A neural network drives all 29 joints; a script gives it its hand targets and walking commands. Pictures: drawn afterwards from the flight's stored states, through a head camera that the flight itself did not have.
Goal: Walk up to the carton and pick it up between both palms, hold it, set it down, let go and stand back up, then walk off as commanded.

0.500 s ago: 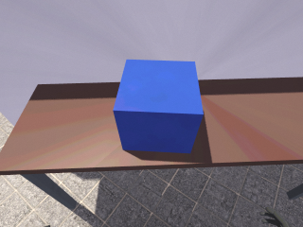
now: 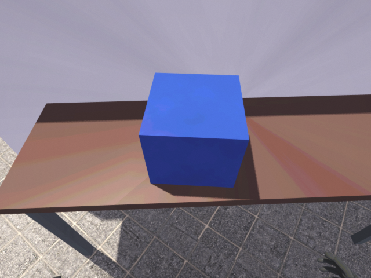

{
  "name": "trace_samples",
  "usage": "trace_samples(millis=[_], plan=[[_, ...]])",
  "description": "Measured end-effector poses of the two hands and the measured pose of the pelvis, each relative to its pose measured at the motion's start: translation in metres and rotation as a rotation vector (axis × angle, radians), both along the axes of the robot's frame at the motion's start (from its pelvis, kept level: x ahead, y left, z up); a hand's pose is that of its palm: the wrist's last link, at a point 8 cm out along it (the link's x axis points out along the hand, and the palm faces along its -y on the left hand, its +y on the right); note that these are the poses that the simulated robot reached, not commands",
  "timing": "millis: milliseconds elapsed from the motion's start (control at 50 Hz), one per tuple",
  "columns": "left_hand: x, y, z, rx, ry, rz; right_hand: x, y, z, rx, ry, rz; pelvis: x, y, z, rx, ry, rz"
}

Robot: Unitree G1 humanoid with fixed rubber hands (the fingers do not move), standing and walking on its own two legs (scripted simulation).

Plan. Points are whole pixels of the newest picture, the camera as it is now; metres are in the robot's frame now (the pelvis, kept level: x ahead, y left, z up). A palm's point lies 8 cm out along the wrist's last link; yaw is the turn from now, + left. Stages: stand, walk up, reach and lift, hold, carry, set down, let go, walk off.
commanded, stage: walk up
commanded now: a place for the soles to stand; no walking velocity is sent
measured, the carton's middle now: (194, 130) +0.50 -0.01 +0.00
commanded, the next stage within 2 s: stand in 0.04 s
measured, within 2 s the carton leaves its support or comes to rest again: neither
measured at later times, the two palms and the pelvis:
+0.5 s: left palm (59, 254) +0.19 +0.29 -0.06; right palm (352, 276) +0.14 -0.32 -0.06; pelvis +0.00 +0.00 -0.01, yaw +0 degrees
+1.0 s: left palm (61, 256) +0.18 +0.27 -0.03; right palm (339, 272) +0.14 -0.28 -0.03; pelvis -0.02 -0.01 +0.02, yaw +0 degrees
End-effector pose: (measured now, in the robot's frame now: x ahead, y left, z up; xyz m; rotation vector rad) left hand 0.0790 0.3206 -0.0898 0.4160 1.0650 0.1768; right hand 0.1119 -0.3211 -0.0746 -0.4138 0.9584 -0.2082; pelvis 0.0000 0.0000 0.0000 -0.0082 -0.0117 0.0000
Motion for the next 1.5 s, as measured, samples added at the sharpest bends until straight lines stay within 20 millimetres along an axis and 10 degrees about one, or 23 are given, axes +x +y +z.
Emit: trace_samples(millis=[300,540,1000,1500], plan=[[0.003,0.001,-0.001,0.009,0.027,0.017,0.001,-0.001,-0.002,0.000,-0.021,0.016,-0.002,0.000,-0.001,0.000,-0.005,0.000],[0.117,-0.031,0.026,-0.019,-0.136,-0.071,0.023,-0.004,0.016,-0.018,-0.165,0.063,-0.001,0.002,-0.006,-0.001,-0.025,-0.002],[0.098,-0.048,0.060,-0.133,-0.330,-0.032,0.028,0.041,0.046,0.045,-0.338,0.110,-0.019,-0.006,0.016,0.010,-0.058,0.004],[0.133,-0.041,0.098,-0.237,-0.628,-0.058,0.054,0.093,0.084,0.133,-0.510,0.106,-0.008,0.028,0.021,0.008,-0.040,-0.041]])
